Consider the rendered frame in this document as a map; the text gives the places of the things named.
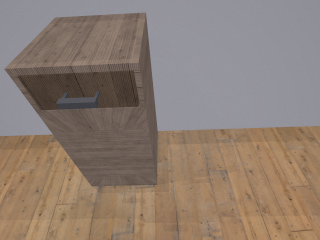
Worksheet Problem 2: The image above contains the handle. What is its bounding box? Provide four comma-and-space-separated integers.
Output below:
56, 91, 100, 110

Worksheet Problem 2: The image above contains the cabinet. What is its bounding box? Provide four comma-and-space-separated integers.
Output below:
5, 12, 158, 187

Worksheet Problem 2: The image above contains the drawer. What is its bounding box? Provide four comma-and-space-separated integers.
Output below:
18, 70, 140, 110

